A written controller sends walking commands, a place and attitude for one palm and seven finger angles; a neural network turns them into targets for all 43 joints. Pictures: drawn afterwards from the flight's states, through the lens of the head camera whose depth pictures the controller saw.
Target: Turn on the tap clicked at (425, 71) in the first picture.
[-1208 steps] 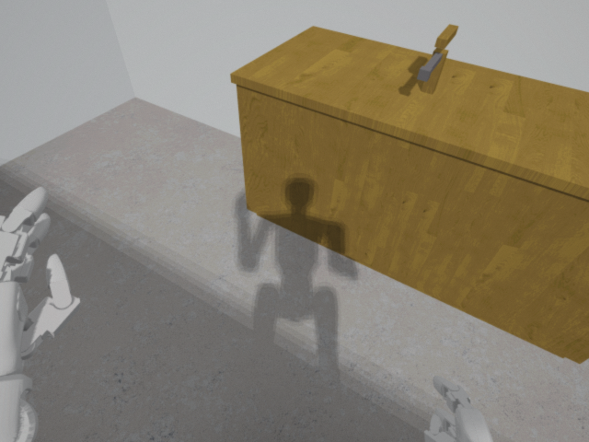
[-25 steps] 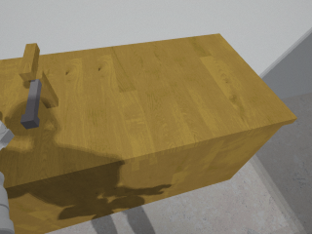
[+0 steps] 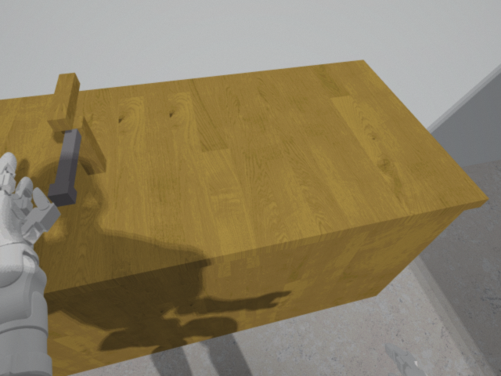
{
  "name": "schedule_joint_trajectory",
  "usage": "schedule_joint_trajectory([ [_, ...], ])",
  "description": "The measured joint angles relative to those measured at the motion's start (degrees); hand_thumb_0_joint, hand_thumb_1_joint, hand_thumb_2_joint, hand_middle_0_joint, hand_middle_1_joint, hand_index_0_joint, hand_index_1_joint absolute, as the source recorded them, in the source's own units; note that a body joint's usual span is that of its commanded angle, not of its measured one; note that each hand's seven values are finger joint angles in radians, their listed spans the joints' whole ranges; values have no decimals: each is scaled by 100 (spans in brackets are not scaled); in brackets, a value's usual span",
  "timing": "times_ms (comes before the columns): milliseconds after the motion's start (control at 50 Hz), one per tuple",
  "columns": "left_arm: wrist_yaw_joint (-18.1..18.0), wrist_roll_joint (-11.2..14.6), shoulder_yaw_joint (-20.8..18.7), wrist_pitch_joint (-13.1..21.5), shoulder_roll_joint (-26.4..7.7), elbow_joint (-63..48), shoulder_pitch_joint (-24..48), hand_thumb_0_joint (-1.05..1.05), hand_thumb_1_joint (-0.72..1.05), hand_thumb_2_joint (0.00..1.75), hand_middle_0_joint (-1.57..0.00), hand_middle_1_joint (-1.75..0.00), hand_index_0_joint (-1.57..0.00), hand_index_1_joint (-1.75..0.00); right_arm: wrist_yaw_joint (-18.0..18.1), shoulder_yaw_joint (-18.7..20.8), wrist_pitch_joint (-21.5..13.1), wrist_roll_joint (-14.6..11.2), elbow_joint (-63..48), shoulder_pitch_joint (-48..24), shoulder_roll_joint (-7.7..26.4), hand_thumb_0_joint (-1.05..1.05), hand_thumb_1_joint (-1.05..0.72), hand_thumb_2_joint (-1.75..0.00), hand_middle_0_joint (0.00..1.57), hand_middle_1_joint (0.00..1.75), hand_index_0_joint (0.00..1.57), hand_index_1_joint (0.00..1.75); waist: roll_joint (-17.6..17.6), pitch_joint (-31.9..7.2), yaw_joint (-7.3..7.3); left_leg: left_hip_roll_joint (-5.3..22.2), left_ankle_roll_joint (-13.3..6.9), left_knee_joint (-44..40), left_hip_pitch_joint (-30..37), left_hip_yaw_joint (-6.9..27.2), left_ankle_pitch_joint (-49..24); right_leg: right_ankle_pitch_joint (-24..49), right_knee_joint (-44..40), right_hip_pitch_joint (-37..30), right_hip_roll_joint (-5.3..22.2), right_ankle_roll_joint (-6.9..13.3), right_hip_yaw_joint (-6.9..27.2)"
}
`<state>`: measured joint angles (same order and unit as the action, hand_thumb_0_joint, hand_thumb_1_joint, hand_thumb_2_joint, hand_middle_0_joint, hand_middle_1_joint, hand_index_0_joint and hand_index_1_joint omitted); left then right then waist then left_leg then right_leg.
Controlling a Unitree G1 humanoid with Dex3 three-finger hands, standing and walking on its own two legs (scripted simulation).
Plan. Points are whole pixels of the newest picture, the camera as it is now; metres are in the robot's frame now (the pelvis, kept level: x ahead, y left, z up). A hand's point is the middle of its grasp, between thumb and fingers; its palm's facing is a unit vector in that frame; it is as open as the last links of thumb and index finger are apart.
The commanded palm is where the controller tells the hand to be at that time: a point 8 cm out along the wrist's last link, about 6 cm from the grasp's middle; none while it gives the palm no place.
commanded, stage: push the lever round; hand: left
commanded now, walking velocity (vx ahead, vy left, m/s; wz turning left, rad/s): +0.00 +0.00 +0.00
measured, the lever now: (62, 194) +0.35 +0.32 +0.09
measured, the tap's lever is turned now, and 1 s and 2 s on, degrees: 0 17 44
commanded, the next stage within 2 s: none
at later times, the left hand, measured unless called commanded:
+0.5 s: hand (69, 209) +0.33 +0.30 +0.09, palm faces +0.58 -0.81 -0.06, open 7.7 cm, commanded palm +0.29 +0.32 +0.08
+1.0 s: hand (93, 203) +0.34 +0.27 +0.08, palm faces +0.66 -0.75 -0.04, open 7.7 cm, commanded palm +0.31 +0.29 +0.08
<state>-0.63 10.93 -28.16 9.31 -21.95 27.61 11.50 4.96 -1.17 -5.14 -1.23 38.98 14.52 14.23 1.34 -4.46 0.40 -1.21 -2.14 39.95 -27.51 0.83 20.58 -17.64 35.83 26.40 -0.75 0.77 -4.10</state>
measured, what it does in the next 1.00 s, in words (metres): stands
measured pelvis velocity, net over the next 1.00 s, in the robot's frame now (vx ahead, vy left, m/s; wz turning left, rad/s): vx -0.01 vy -0.03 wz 0.02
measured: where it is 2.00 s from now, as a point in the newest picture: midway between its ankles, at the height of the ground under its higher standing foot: outside the picture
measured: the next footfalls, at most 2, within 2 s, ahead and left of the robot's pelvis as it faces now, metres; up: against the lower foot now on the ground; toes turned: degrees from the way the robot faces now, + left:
none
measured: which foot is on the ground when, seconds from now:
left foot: down 0.00-1.00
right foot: down 0.00-1.00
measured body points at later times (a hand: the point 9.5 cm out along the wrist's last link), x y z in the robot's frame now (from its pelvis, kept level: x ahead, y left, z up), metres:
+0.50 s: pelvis -0.01 -0.03 +0.00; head +0.03 -0.04 +0.45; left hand +0.29 +0.34 +0.09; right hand +0.11 -0.30 -0.11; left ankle -0.01 +0.09 -0.72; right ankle +0.00 -0.11 -0.72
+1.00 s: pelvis -0.01 -0.03 +0.00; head +0.02 -0.03 +0.45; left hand +0.30 +0.31 +0.09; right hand +0.13 -0.28 -0.11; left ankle -0.01 +0.09 -0.72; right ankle +0.00 -0.11 -0.72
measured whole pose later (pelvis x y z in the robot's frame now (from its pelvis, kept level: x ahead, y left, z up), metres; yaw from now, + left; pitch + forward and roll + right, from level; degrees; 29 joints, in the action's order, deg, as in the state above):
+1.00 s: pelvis -0.01 -0.03 +0.00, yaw +1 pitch +7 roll -1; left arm -17.0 7.1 -23.6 11.0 -15.2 31.3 17.2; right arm 4.3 -0.9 -3.2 -0.4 40.9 12.8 14.5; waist 2.0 -4.4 -0.4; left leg -0.3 -0.3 40.2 -27.6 2.3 19.7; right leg -17.8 37.3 26.8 -1.6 2.9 -5.6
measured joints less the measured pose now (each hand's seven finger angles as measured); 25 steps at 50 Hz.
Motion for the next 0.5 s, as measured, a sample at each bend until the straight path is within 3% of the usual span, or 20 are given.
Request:
schedule_joint_trajectory([
  [380,-85,22,-98,135,-62,416,163,3,94,91,-15,-15,-15,-15,46,49,95,-42,163,33,123,1,-90,-89,20,30,20,30,38,26,-75,140,180,-7,23,84,-42,-22,97,28,-139,214,-82],
  [500,-269,27,-106,145,-1,488,221,3,93,91,-15,-15,-15,-15,24,68,123,-47,148,14,160,1,-90,-89,20,30,20,30,58,22,-86,161,214,23,15,111,-38,-38,137,35,-159,251,-109],
])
